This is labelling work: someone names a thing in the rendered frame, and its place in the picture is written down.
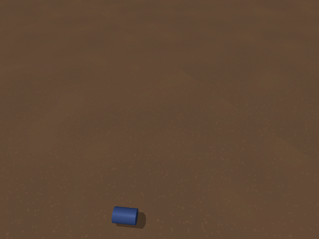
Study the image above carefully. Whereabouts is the can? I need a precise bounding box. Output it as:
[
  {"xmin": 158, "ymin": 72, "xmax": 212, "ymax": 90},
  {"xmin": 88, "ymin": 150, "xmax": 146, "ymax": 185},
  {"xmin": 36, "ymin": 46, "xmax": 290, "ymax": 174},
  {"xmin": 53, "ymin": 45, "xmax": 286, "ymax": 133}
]
[{"xmin": 112, "ymin": 206, "xmax": 138, "ymax": 225}]

